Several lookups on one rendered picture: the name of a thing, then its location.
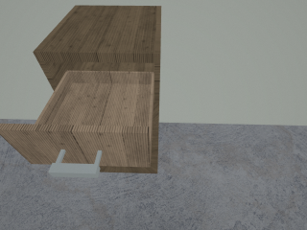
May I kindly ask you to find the handle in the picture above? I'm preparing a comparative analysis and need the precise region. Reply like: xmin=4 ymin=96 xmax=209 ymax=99
xmin=48 ymin=149 xmax=103 ymax=178

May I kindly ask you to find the drawer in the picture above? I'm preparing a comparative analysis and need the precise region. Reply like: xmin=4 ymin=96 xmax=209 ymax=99
xmin=0 ymin=70 xmax=154 ymax=168

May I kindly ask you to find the cabinet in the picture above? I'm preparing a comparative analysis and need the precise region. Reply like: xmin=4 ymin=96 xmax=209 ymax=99
xmin=33 ymin=5 xmax=161 ymax=173

